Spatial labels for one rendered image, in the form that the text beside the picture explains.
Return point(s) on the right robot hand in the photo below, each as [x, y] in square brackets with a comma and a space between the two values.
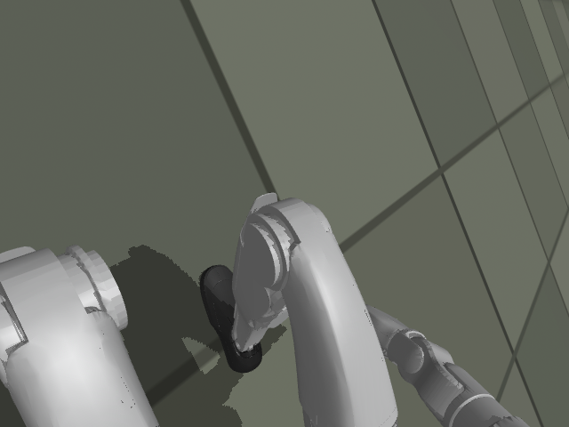
[385, 326]

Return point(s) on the right robot foot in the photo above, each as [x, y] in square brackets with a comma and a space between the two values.
[219, 303]

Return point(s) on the right robot arm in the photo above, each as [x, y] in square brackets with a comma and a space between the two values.
[452, 395]

